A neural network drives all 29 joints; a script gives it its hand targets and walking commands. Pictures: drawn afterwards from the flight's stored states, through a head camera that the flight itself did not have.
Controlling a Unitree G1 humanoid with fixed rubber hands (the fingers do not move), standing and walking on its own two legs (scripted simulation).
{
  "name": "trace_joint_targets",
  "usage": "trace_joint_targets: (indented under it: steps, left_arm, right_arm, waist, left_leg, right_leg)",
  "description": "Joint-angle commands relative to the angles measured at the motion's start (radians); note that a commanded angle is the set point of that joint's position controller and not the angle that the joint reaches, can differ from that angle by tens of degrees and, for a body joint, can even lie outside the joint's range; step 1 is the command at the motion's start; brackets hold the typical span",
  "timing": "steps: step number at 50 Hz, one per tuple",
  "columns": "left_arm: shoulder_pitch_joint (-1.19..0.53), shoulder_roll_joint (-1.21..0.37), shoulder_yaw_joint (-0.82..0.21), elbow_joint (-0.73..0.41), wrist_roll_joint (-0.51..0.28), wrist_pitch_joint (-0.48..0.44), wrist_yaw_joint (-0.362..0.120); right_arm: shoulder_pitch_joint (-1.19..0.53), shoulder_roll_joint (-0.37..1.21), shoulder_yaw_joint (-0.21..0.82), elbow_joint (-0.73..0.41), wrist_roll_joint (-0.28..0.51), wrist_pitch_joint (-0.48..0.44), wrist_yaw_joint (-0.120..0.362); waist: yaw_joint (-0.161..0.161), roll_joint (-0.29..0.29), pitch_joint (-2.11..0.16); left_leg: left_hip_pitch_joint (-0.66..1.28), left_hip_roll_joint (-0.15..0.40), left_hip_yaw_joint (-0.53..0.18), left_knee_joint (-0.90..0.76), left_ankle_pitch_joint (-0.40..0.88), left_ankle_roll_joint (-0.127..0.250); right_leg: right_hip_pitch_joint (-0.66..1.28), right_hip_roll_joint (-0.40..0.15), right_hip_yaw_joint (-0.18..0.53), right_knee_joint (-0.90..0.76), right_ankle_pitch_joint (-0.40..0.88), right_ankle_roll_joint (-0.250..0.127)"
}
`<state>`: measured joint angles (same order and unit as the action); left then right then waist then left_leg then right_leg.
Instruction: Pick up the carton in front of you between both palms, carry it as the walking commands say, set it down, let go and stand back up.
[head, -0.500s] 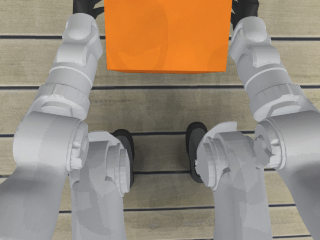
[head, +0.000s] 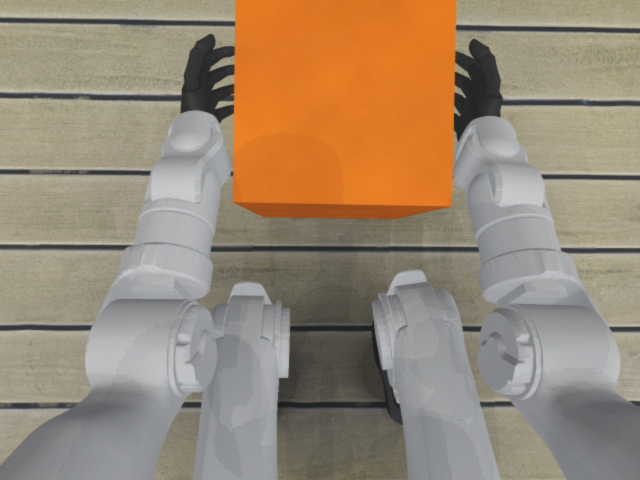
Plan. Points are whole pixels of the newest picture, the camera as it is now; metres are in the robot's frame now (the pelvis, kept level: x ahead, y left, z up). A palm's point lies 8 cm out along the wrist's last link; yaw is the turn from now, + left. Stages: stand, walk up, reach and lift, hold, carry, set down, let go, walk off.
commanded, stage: reach and lift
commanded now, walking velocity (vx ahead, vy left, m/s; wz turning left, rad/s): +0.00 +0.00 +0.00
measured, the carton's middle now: (335, 134) +0.51 -0.02 -0.15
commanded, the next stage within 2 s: none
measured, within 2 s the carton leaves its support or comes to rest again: neither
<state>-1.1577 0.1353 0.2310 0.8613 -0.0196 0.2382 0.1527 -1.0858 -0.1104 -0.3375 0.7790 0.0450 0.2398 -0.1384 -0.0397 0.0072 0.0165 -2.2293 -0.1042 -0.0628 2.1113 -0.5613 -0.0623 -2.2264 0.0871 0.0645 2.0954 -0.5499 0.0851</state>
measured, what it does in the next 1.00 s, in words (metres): rises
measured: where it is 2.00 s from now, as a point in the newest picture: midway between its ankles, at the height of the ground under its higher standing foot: (329, 391)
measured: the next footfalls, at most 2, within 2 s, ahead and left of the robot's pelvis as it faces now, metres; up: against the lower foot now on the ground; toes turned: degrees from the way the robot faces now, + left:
none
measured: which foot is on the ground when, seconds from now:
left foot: down 0.00-1.00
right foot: down 0.00-1.00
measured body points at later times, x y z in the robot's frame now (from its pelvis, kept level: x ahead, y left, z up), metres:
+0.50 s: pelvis +0.01 +0.00 +0.13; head +0.24 +0.00 +0.52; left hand +0.49 +0.14 +0.07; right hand +0.48 -0.17 +0.07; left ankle +0.11 +0.12 -0.36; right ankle +0.12 -0.13 -0.36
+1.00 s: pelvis +0.07 +0.00 +0.28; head +0.18 +0.00 +0.71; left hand +0.45 +0.14 +0.23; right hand +0.44 -0.16 +0.23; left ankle +0.11 +0.13 -0.36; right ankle +0.12 -0.13 -0.36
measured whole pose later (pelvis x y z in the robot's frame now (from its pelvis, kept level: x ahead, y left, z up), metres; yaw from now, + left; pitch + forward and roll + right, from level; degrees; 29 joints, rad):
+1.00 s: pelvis +0.07 +0.00 +0.28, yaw +0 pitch +26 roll +0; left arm -0.53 -0.09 0.33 0.66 0.16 0.28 0.07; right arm -0.51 0.10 -0.36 0.63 -0.17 0.29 -0.05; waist -0.02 0.01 -0.24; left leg -1.15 -0.10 -0.12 1.16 -0.46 -0.03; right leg -1.16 0.09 0.12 1.15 -0.45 0.04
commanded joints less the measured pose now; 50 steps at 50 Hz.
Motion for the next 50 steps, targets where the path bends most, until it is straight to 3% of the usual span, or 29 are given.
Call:
trace_joint_targets:
  steps: [1, 6, 11, 21, 28, 50]
  left_arm:
    - [-0.575, -1.122, -0.337, -0.085, 0.004, 0.034, -0.276]
    - [-0.566, -1.132, -0.227, -0.025, 0.085, 0.047, -0.297]
    - [-0.537, -1.143, -0.208, -0.020, 0.111, 0.052, -0.303]
    - [-0.416, -1.234, -0.347, -0.137, 0.050, 0.073, -0.324]
    - [-0.298, -1.266, -0.438, -0.194, 0.009, 0.076, -0.326]
    - [0.130, -1.281, -0.454, -0.199, 0.071, 0.029, -0.319]
  right_arm:
    - [-0.652, 1.060, 0.417, -0.083, 0.001, 0.046, 0.300]
    - [-0.646, 1.064, 0.323, -0.022, -0.085, 0.063, 0.319]
    - [-0.607, 1.093, 0.315, -0.014, -0.109, 0.069, 0.328]
    - [-0.480, 1.188, 0.454, -0.107, -0.058, 0.091, 0.340]
    - [-0.354, 1.223, 0.538, -0.146, -0.031, 0.093, 0.330]
    - [0.075, 1.240, 0.549, -0.129, -0.102, 0.042, 0.323]
  waist:
    - [-0.014, 0.041, -1.049]
    - [-0.020, 0.037, -1.022]
    - [-0.016, 0.029, -1.079]
    - [-0.002, 0.014, -1.207]
    - [-0.001, 0.010, -1.160]
    - [0.017, 0.002, -0.795]
  left_leg:
    - [0.564, -0.072, 0.148, -0.299, 0.101, 0.055]
    - [0.589, -0.081, 0.138, -0.397, 0.078, 0.054]
    - [0.668, -0.083, 0.137, -0.480, 0.093, 0.051]
    - [0.865, -0.084, 0.129, -0.606, 0.209, 0.042]
    - [0.985, -0.083, 0.109, -0.705, 0.244, 0.032]
    - [1.453, -0.041, 0.007, -1.162, 0.357, 0.047]
  right_leg:
    - [0.531, 0.074, -0.175, -0.277, 0.120, -0.052]
    - [0.558, 0.080, -0.168, -0.377, 0.096, -0.065]
    - [0.643, 0.080, -0.163, -0.460, 0.111, -0.061]
    - [0.877, 0.085, -0.145, -0.587, 0.225, -0.047]
    - [1.024, 0.086, -0.121, -0.686, 0.266, -0.044]
    - [1.488, 0.054, -0.019, -1.129, 0.371, -0.071]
